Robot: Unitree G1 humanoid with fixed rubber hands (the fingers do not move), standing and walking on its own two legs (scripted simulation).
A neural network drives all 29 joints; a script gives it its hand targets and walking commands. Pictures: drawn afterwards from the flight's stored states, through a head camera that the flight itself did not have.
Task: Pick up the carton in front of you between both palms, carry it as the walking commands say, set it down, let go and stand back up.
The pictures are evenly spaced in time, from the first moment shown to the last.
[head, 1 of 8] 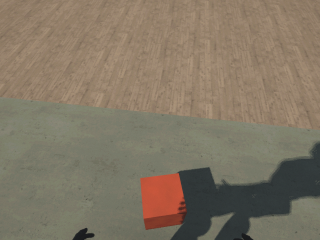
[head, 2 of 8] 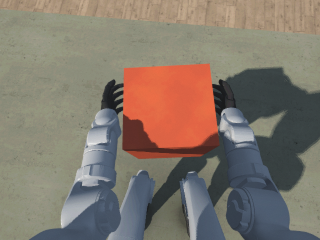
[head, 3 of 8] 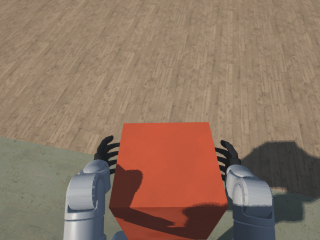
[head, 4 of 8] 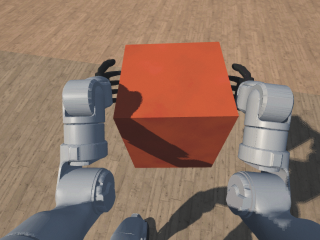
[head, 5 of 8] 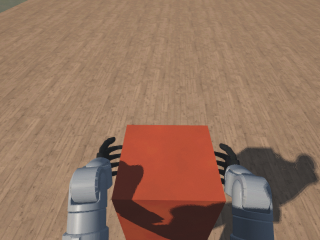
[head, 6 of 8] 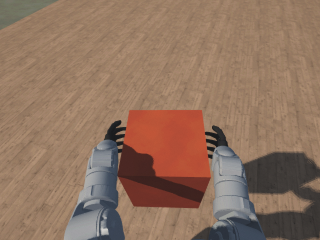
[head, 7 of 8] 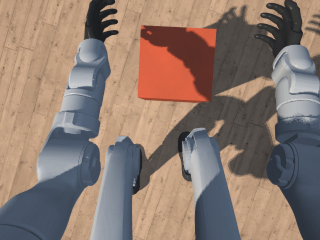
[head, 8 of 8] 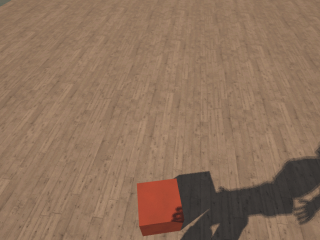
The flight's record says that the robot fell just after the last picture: no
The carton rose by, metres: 1.03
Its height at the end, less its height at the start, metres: +0.30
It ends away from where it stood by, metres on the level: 5.64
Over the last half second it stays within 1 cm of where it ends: yes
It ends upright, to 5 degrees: yes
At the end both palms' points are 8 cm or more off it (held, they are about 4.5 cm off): yes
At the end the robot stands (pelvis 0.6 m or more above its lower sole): yes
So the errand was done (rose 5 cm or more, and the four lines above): yes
